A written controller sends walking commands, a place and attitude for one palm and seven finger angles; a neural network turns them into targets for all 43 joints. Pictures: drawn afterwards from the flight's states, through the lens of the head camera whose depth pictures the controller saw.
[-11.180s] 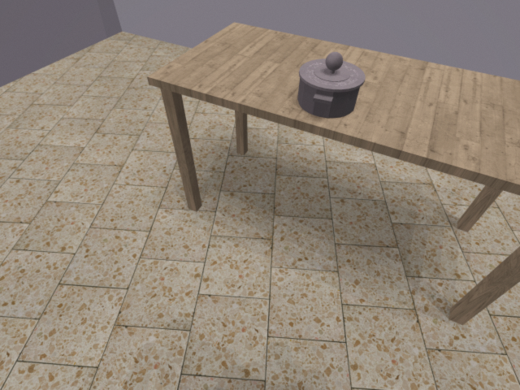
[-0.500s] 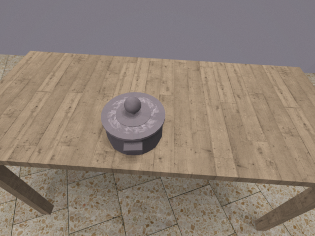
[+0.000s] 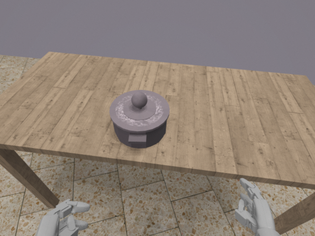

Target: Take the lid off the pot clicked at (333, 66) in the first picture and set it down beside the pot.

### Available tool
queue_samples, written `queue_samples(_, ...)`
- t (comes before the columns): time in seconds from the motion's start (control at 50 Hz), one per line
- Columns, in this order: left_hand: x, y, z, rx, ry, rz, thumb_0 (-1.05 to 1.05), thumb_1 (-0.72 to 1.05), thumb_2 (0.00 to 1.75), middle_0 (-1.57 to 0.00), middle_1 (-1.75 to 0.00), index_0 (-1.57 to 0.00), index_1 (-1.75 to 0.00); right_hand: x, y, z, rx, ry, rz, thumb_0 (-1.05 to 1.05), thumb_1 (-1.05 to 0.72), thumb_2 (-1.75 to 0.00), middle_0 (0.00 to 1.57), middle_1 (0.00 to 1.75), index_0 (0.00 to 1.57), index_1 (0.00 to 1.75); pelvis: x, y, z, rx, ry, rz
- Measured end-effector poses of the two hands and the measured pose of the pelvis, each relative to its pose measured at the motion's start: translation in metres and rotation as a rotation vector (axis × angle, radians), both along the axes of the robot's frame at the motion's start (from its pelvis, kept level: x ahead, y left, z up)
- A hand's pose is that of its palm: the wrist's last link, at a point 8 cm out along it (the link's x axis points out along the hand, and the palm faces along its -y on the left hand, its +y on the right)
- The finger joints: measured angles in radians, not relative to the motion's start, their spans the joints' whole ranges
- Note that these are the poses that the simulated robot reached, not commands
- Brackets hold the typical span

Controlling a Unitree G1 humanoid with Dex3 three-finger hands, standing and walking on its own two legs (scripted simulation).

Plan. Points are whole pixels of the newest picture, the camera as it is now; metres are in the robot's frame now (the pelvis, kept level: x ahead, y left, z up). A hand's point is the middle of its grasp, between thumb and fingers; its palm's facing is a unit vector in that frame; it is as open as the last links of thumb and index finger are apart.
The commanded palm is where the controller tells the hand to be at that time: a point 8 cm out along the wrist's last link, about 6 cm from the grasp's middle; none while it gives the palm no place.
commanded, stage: lift the closed hand beside the body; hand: left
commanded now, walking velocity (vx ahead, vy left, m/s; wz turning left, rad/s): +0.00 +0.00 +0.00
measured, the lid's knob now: (139, 100) +0.48 +0.11 +0.09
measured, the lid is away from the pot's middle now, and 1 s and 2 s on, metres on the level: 0.00 0.00 0.00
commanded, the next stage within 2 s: raise the hand higher, near the body in 0.18 s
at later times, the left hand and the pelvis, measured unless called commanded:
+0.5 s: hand (60, 218) +0.15 +0.23 +0.02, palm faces +0.24 -0.89 -0.38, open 3.1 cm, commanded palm +0.10 +0.27 +0.05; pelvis +0.01 +0.01 +0.00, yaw -1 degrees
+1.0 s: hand (53, 185) +0.19 +0.25 +0.09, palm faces +0.30 -0.86 -0.41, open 3.1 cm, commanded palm +0.14 +0.28 +0.11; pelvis +0.03 +0.01 +0.00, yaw +0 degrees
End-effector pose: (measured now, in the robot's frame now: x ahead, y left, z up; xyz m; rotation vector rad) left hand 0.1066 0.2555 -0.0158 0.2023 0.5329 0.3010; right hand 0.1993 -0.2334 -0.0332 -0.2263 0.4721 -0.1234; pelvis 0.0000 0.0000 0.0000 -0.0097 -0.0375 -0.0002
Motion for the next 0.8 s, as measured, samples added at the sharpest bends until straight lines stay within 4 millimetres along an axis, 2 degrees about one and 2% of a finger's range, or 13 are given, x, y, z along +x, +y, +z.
queue_samples(0.06,-0.006,0.003,0.003,0.016,0.013,0.013,0.01,0.91,0.9,-0.92,-1.09,-0.92,-1.09,-0.007,-0.001,-0.007,-0.012,0.037,0.009,0.01,-0.91,-0.9,0.2,0.3,0.21,0.32,-0.003,-0.002,0.0,-0.003,0.0,0.003)
queue_samples(0.18,-0.005,0.008,0.027,0.077,-0.046,0.011,0.02,0.9,0.9,-1.14,-1.33,-1.14,-1.33,-0.028,0.007,-0.033,0.03,0.137,-0.013,0.01,-0.91,-0.9,0.2,0.3,0.21,0.31,0.0,-0.002,0.0,-0.003,-0.001,0.002)
queue_samples(0.26,-0.002,0.013,0.031,0.099,-0.036,0.005,0.02,0.9,0.9,-1.22,-1.42,-1.22,-1.42,-0.04,0.014,-0.046,0.064,0.191,-0.033,0.01,-0.9,-0.9,0.2,0.3,0.2,0.31,0.002,-0.001,0.0,-0.003,-0.005,-0.005)
queue_samples(0.34,0.002,0.016,0.049,0.141,-0.081,-0.01,0.02,0.9,0.9,-1.26,-1.46,-1.26,-1.46,-0.042,0.019,-0.051,0.077,0.203,-0.035,0.01,-0.9,-0.9,0.2,0.3,0.2,0.3,0.007,0.001,0.0,-0.001,-0.009,-0.009)
queue_samples(0.38,0.003,0.019,0.056,0.157,-0.101,-0.01,0.02,0.9,0.9,-1.27,-1.47,-1.27,-1.48,-0.039,0.021,-0.051,0.084,0.199,-0.038,0.01,-0.9,-0.9,0.2,0.3,0.2,0.3,0.009,0.002,0.001,0.0,-0.008,-0.009)
queue_samples(0.48,0.007,0.019,0.058,0.154,-0.104,-0.02,0.02,0.9,0.9,-1.29,-1.49,-1.28,-1.49,-0.024,0.022,-0.046,0.075,0.167,-0.027,0.01,-0.9,-0.9,0.2,0.3,0.2,0.3,0.012,0.005,0.001,0.0,-0.008,-0.009)
queue_samples(0.58,0.015,0.021,0.079,0.181,-0.186,-0.028,0.02,0.9,0.9,-1.29,-1.49,-1.29,-1.5,-0.003,0.025,-0.034,0.057,0.113,-0.003,0.01,-0.9,-0.9,0.2,0.3,0.2,0.3,0.018,0.008,0.001,0.0,-0.007,-0.007)
queue_samples(0.66,0.021,0.025,0.083,0.184,-0.212,-0.02,0.02,0.9,0.9,-1.29,-1.49,-1.29,-1.5,0.012,0.029,-0.027,0.057,0.083,0.01,0.01,-0.9,-0.9,0.2,0.3,0.2,0.3,0.022,0.01,0.002,-0.001,-0.006,-0.006)
queue_samples(0.72,0.026,0.024,0.087,0.182,-0.23,-0.03,0.02,0.9,0.9,-1.29,-1.49,-1.29,-1.5,0.019,0.034,-0.023,0.054,0.067,0.027,0.01,-0.9,-0.9,0.2,0.3,0.2,0.3,0.024,0.011,0.002,-0.001,-0.007,-0.006)
queue_samples(0.8,0.032,0.027,0.104,0.214,-0.286,-0.04,0.02,0.9,0.9,-1.29,-1.49,-1.29,-1.5,0.024,0.039,-0.022,0.059,0.07,0.04,0.01,-0.9,-0.9,0.2,0.3,0.2,0.3,0.028,0.013,0.002,-0.002,-0.007,-0.005)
